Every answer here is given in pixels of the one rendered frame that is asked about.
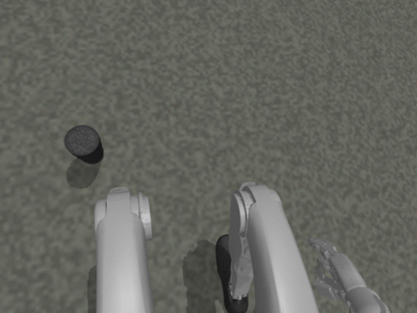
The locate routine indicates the cup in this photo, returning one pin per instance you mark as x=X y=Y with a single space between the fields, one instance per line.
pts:
x=84 y=142

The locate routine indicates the right robot foot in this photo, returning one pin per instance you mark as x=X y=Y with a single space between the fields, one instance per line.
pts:
x=223 y=261

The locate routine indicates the right robot arm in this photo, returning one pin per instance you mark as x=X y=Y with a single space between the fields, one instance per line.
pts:
x=364 y=300

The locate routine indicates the right robot hand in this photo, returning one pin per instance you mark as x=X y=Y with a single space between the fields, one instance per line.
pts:
x=339 y=266

